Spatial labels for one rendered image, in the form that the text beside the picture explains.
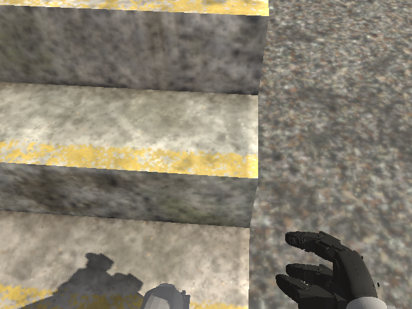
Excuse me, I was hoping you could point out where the right robot hand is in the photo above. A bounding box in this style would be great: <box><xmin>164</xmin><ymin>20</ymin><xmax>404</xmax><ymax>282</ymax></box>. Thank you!
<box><xmin>276</xmin><ymin>231</ymin><xmax>380</xmax><ymax>309</ymax></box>

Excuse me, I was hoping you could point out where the left robot thigh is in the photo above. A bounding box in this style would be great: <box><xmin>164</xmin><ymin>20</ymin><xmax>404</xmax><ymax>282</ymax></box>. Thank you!
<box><xmin>140</xmin><ymin>286</ymin><xmax>191</xmax><ymax>309</ymax></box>

